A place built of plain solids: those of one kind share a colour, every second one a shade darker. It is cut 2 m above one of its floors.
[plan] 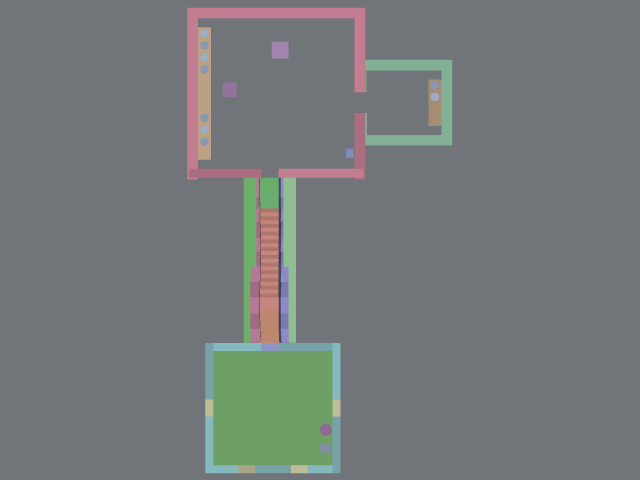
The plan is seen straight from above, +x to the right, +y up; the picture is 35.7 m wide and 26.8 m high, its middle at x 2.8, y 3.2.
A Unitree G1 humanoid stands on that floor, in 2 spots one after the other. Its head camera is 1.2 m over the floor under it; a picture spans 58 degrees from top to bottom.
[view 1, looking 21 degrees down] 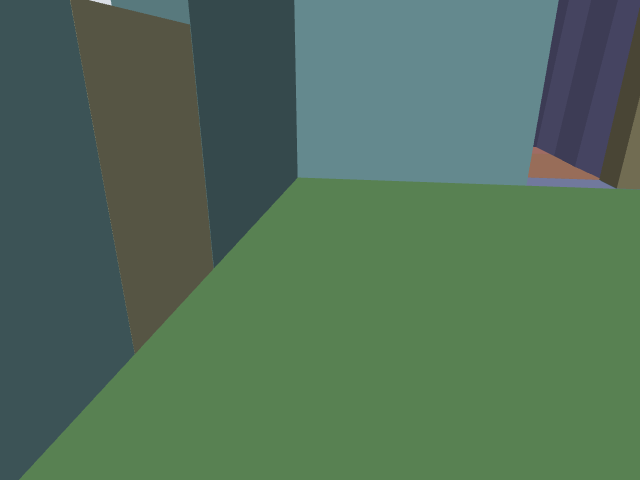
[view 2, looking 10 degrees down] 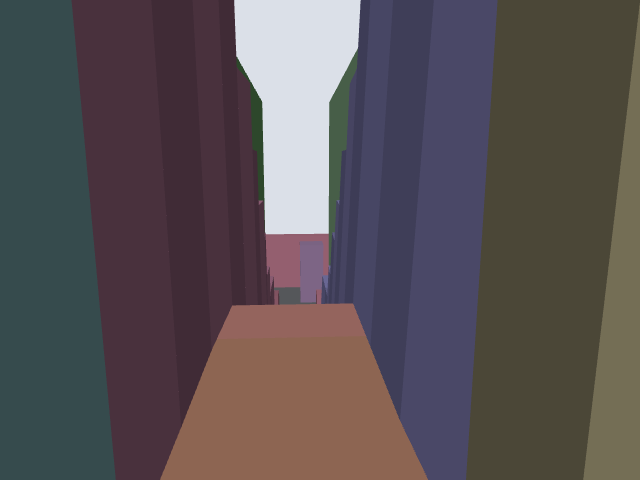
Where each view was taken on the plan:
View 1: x -2.06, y -8.17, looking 99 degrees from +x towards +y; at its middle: floor_yard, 3.35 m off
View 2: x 0.01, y -3.60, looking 87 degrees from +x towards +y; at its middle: wall_chamber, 19.50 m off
